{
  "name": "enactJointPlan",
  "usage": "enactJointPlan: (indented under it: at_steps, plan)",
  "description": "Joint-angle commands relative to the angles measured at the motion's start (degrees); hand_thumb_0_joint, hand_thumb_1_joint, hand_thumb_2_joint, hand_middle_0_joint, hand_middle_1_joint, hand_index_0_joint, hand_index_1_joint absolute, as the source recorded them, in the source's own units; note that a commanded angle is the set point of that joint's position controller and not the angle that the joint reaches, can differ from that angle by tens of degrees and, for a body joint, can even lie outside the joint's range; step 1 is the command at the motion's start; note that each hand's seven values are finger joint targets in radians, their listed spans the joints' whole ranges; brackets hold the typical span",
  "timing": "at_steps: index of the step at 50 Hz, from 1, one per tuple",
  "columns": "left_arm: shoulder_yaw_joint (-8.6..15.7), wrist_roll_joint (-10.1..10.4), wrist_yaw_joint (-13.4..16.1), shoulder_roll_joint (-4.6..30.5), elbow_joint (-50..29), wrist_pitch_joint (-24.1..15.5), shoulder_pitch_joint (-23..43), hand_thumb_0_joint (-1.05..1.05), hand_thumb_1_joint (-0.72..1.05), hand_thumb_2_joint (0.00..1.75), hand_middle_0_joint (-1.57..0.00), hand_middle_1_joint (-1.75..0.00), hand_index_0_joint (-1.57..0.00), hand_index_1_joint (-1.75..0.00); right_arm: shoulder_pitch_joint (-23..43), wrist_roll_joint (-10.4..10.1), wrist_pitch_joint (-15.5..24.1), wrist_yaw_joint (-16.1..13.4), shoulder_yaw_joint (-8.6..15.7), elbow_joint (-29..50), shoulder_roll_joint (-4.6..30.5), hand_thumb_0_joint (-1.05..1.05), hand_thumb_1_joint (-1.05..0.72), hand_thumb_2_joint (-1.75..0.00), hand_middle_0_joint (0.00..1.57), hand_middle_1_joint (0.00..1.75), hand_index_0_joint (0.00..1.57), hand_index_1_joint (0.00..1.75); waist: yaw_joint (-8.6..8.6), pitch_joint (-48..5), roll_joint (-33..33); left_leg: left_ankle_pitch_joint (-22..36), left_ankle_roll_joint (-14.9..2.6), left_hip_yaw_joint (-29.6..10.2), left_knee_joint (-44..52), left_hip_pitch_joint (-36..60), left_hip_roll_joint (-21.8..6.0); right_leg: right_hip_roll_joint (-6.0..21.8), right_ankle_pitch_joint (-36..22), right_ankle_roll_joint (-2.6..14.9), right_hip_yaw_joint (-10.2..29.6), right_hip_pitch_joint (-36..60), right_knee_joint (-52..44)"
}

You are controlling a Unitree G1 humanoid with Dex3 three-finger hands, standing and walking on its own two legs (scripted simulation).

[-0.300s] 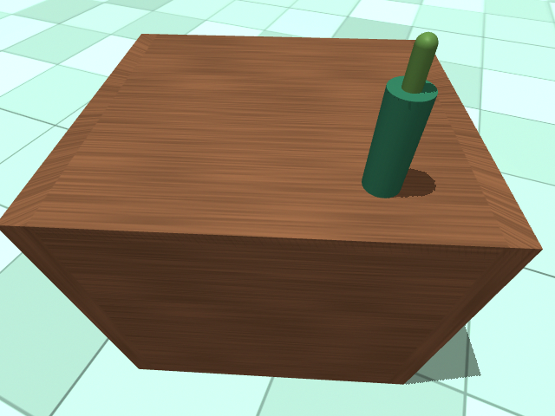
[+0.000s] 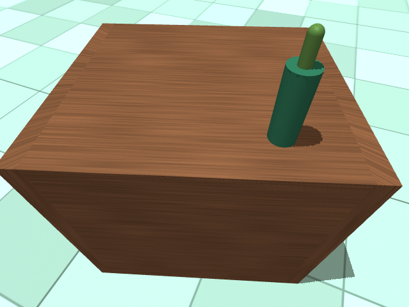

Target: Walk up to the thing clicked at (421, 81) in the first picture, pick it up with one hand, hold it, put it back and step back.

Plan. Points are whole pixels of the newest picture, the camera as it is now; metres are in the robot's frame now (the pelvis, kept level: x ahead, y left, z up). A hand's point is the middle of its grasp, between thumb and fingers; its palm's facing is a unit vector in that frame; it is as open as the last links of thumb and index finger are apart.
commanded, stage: stand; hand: right
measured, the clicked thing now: (296, 91) +0.51 -0.17 +0.15
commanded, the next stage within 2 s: walk up in 0.82 s
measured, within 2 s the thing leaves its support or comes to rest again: neither
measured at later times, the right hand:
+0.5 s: hand out of the picture +0.08 -0.25 -0.16, palm faces -0.02 +0.94 -0.33, open 7.4 cm
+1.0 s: hand out of the picture +0.08 -0.25 -0.16, palm faces -0.04 +0.93 -0.36, open 7.4 cm
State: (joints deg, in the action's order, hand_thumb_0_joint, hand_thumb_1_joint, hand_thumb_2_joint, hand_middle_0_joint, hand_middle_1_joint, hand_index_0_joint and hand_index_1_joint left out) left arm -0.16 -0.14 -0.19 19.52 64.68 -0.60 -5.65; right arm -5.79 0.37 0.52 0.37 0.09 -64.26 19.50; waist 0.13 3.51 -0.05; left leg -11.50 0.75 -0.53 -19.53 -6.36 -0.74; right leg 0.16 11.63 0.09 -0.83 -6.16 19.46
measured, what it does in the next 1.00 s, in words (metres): stands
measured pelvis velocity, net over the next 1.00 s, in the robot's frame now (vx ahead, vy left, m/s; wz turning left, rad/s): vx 0.00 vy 0.03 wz -0.01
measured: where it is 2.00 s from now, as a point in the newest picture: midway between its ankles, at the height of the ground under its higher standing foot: outside the picture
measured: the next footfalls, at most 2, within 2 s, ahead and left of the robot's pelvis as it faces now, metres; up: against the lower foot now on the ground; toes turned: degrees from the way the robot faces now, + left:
left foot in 1.10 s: +0.05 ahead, +0.19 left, +0.00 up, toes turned -2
right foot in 1.38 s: +0.07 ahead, -0.08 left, +0.00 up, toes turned -2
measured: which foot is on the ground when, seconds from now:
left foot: down 0.00-0.86, up 0.88-1.00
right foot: down 0.00-1.00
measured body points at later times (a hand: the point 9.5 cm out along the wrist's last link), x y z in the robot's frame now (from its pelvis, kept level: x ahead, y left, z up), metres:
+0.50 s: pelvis +0.00 +0.00 +0.00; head +0.02 +0.00 +0.45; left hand +0.08 +0.30 -0.13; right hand +0.08 -0.30 -0.13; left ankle -0.01 +0.13 -0.75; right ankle -0.01 -0.12 -0.75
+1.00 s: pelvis +0.00 +0.03 -0.01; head +0.03 +0.02 +0.44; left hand +0.05 +0.35 -0.12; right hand +0.08 -0.30 -0.13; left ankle -0.02 +0.16 -0.71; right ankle -0.01 -0.12 -0.75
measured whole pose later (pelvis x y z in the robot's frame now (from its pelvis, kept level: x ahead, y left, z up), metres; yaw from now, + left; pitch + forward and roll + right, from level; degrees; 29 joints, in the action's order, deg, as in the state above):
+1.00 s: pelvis +0.00 +0.03 -0.01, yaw +0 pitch -2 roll -1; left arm 2.3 -1.9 2.2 19.8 59.8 -2.7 -11.2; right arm -8.1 2.9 -3.8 3.2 4.4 -57.0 24.3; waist -0.6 4.9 3.2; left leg -26.0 -0.6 -2.9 -46.3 -18.0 -1.2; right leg 1.3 13.3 -0.7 0.0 -7.5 22.4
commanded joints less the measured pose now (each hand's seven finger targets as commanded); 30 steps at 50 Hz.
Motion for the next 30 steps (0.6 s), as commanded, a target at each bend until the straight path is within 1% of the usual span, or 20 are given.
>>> enactJointPlan:
  at_steps: [1, 2, 3, 5, 6, 7, 8, 12, 15, 16, 17, 20, 22, 23, 25, 27, 30]
  plan:
    - [2.3, -0.1, 0.8, 11.7, -3.4, -1.3, 2.5, 0.0, 0.9, 0.9, -0.2, -0.3, -0.2, -0.3, 2.2, 0.1, 1.3, -1.2, 2.1, 3.1, 12.3, 0.0, -0.9, -0.9, 0.2, 0.3, 0.2, 0.3, -0.22, -5.9, 1.0, 12.3, -1.82, -4.1, 2.3, 1.2, -6.4, 7.5, -13.1, 1.25, 5.4, 1.6, -2.7]
    - [2.3, -0.2, 0.8, 11.9, -3.4, -1.3, 2.4, 0.0, 0.9, 0.9, -0.2, -0.3, -0.2, -0.3, 1.9, 0.1, 1.4, -1.1, 2.0, 3.1, 12.0, 0.0, -0.9, -0.9, 0.2, 0.3, 0.2, 0.3, -0.08, -5.5, 0.9, 11.5, -1.7, -4.2, 2.7, 1.2, -6.5, 7.3, -12.0, 1.3, 5.2, 1.4, -2.8]
    - [2.4, -0.2, 0.9, 12.0, -3.4, -1.3, 2.6, 0.0, 0.9, 0.9, -0.2, -0.3, -0.2, -0.3, 2.2, 0.1, 1.3, -1.2, 2.1, 3.2, 12.1, 0.0, -0.9, -0.9, 0.2, 0.3, 0.2, 0.3, -0.2, -6.0, 0.4, 12.4, -1.83, -4.4, 2.5, 1.2, -6.7, 7.4, -12.6, 1.41, 4.9, 1.9, -2.6]
    - [2.4, -0.3, 0.9, 12.1, -3.2, -1.2, 2.4, 0.0, 0.9, 0.9, -0.2, -0.3, -0.2, -0.3, 2.3, 0.1, 1.2, -1.2, 2.1, 3.2, 11.9, 0.0, -0.9, -0.9, 0.2, 0.3, 0.2, 0.3, -0.22, -5.8, -0.1, 12.1, -1.73, -4.3, 2.7, 2.0, -6.6, 7.2, -11.9, 1.47, 4.8, 1.2, -2.6]
    - [2.4, -0.3, 0.9, 12.0, -3.3, -1.2, 2.7, 0.0, 0.9, 0.9, -0.2, -0.3, -0.2, -0.3, 2.0, 0.1, 1.3, -1.2, 2.2, 3.3, 12.1, 0.0, -0.9, -0.9, 0.2, 0.3, 0.2, 0.3, -0.14, -6.3, 0.0, 13.2, -1.84, -4.3, 2.5, 2.0, -6.8, 7.5, -13.1, 1.6, 5.1, 2.0, -2.5]
    - [2.3, -0.2, 0.9, 11.9, -3.2, -1.3, 2.3, 0.0, 0.9, 0.9, -0.2, -0.3, -0.2, -0.3, 1.9, 0.0, 1.3, -1.1, 2.1, 3.1, 12.0, 0.0, -0.9, -0.9, 0.2, 0.3, 0.2, 0.3, -0.2, -5.6, -0.2, 13.3, -1.65, -4.5, 2.8, 1.3, -6.6, 7.2, -13.3, 1.39, 4.8, 1.9, -2.7]
    - [2.4, -0.2, 0.9, 12.0, -3.3, -1.4, 1.9, 0.0, 0.9, 0.9, -0.2, -0.3, -0.2, -0.3, 2.1, 0.0, 1.3, -1.1, 2.2, 3.2, 12.1, 0.0, -0.9, -0.9, 0.2, 0.3, 0.2, 0.3, -0.31, -5.7, -0.1, 13.0, -1.79, -4.3, 2.5, 2.1, -6.7, 7.4, -12.9, 1.34, 4.9, 1.3, -3.0]
    - [2.5, -0.3, 0.9, 11.9, -3.4, -1.3, 2.8, 0.0, 0.9, 0.9, -0.2, -0.3, -0.2, -0.3, 2.3, 0.2, 1.3, -1.1, 2.1, 3.3, 12.0, 0.0, -0.9, -0.9, 0.2, 0.3, 0.2, 0.3, -0.08, -4.9, 1.1, 9.5, -1.73, -4.3, 3.2, 0.7, -6.4, 7.4, -10.5, 1.26, 5.3, 1.4, -3.4]
    - [2.6, -0.3, 0.8, 12.1, -3.4, -1.2, 2.3, 0.0, 0.9, 0.9, -0.2, -0.3, -0.2, -0.3, 2.6, 0.1, 1.3, -1.0, 2.1, 3.5, 12.1, 0.0, -0.9, -0.9, 0.2, 0.3, 0.2, 0.3, -0.34, -5.5, 0.7, 10.3, -1.88, -4.4, 3.4, 1.8, -6.6, 7.2, -10.3, 1.41, 5.1, 1.0, -3.5]
    - [2.6, -0.3, 0.9, 12.2, -3.4, -1.4, 2.8, 0.0, 0.9, 0.9, -0.2, -0.3, -0.2, -0.3, 2.3, 0.1, 1.3, -1.0, 2.1, 3.4, 12.0, 0.0, -0.9, -0.9, 0.2, 0.3, 0.2, 0.3, -0.08, -5.6, -0.1, 12.1, -1.88, -4.6, 3.1, 1.7, -6.7, 7.4, -12.1, 1.4, 5.0, 1.8, -3.3]
    - [2.6, -0.3, 0.9, 12.2, -3.5, -1.4, 2.7, 0.0, 0.9, 0.9, -0.2, -0.3, -0.2, -0.3, 2.1, 0.1, 1.3, -1.0, 2.1, 3.4, 11.8, 0.0, -0.9, -0.9, 0.2, 0.3, 0.2, 0.3, -0.16, -6.1, -0.7, 11.6, -1.8, -4.5, 3.1, 1.8, -6.7, 7.4, -11.5, 1.39, 5.0, 1.6, -3.3]
    - [2.6, -0.3, 0.8, 12.0, -3.4, -1.3, 2.4, 0.0, 0.9, 0.9, -0.2, -0.3, -0.2, -0.3, 2.2, 0.1, 1.4, -1.1, 2.1, 3.4, 12.1, 0.0, -0.9, -0.9, 0.2, 0.3, 0.2, 0.3, -0.07, -6.2, 0.9, 11.8, -1.83, -4.1, 3.0, 2.1, -6.6, 7.6, -12.5, 1.41, 5.3, 1.8, -3.3]
    - [2.7, -0.3, 0.8, 12.3, -3.5, -1.3, 2.5, 0.0, 0.9, 0.9, -0.2, -0.3, -0.2, -0.3, 2.1, 0.1, 1.4, -1.2, 2.1, 3.3, 12.2, 0.0, -0.9, -0.9, 0.2, 0.3, 0.2, 0.3, -0.12, -6.5, 0.4, 12.2, -1.89, -4.3, 3.1, 2.3, -6.8, 7.5, -12.5, 1.54, 5.1, 2.1, -3.0]
    - [2.6, -0.2, 0.8, 12.0, -3.5, -1.3, 2.6, 0.0, 0.9, 0.9, -0.2, -0.3, -0.2, -0.3, 2.2, 0.1, 1.5, -1.1, 1.9, 3.3, 11.9, 0.0, -0.9, -0.9, 0.2, 0.3, 0.2, 0.3, -0.16, -5.6, 0.7, 12.2, -1.71, -4.3, 3.3, 1.9, -6.6, 7.5, -12.6, 1.37, 5.3, 1.5, -3.3]
    - [2.6, -0.3, 0.9, 12.2, -3.5, -1.3, 2.5, 0.0, 0.9, 0.9, -0.2, -0.3, -0.2, -0.3, 2.3, 0.1, 1.4, -1.1, 2.3, 3.4, 12.5, 0.0, -0.9, -0.9, 0.2, 0.3, 0.2, 0.3, -0.24, -6.4, 0.2, 12.5, -1.87, -4.3, 2.9, 2.4, -6.9, 7.5, -12.7, 1.41, 5.1, 1.9, -3.2]
    - [2.5, -0.2, 0.9, 11.9, -3.2, -1.3, 2.1, 0.0, 0.9, 0.9, -0.2, -0.3, -0.2, -0.3, 2.3, 0.1, 1.2, -1.1, 2.1, 3.2, 12.1, 0.0, -0.9, -0.9, 0.2, 0.3, 0.2, 0.3, -0.25, -4.8, -0.3, 10.7, -1.69, -4.4, 3.3, 1.7, -6.6, 7.3, -10.9, 1.26, 5.1, 1.0, -3.8]
    - [2.6, -0.3, 0.9, 12.4, -3.4, -1.4, 2.3, 0.0, 0.9, 0.9, -0.2, -0.3, -0.2, -0.3, 1.7, 0.1, 1.2, -1.0, 2.1, 3.2, 11.9, 0.0, -0.9, -0.9, 0.2, 0.3, 0.2, 0.3, 0.09, -5.3, 0.2, 9.6, -1.83, -4.3, 3.5, 1.5, -6.5, 7.4, -10.4, 1.43, 5.3, 1.2, -3.9]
